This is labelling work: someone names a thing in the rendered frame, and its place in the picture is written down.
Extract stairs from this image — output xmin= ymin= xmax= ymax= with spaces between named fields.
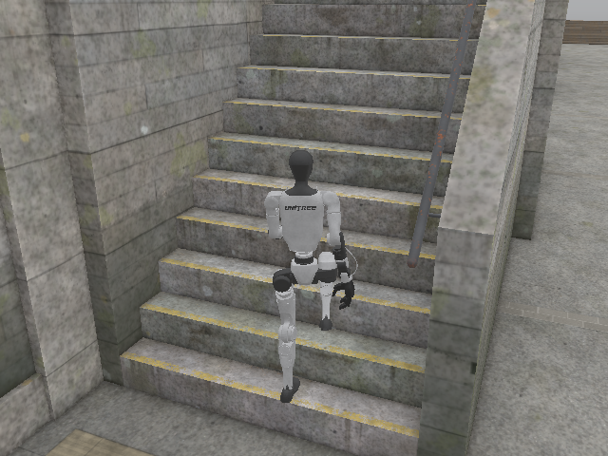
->
xmin=120 ymin=0 xmax=487 ymax=456

